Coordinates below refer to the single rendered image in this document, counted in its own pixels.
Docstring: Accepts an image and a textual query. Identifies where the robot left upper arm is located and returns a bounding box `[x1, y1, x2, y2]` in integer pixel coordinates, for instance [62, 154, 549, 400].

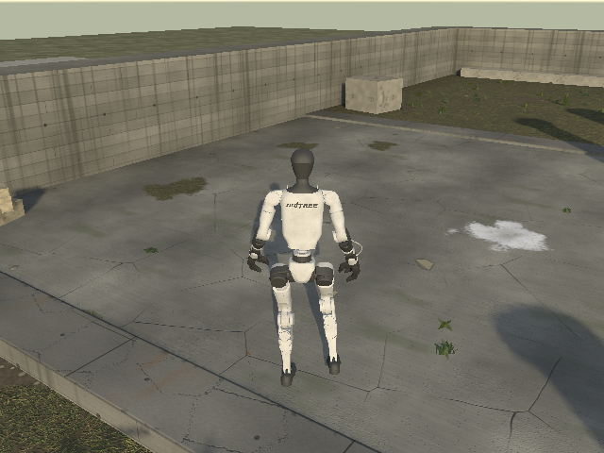
[256, 190, 283, 241]

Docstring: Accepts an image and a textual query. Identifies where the right robot hand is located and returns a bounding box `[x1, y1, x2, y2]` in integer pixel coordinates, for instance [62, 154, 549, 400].
[338, 261, 361, 282]

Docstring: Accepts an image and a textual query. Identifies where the left robot shin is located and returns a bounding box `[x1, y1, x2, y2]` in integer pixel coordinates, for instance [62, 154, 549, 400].
[277, 312, 294, 374]

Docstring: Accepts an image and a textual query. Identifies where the robot right forearm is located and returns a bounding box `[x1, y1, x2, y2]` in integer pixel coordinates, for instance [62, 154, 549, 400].
[339, 228, 358, 265]

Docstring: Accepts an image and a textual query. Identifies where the robot right upper arm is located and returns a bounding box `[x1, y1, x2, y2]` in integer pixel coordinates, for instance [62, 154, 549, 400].
[322, 190, 348, 243]

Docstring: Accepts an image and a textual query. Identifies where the left robot hand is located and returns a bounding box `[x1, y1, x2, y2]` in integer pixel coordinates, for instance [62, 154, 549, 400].
[247, 255, 269, 272]

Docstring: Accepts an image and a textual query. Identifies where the robot left forearm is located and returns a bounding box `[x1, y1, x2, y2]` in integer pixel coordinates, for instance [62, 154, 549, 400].
[249, 226, 266, 259]

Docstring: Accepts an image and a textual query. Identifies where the left robot foot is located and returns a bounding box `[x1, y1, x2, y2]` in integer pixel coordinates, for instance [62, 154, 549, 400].
[281, 362, 296, 387]

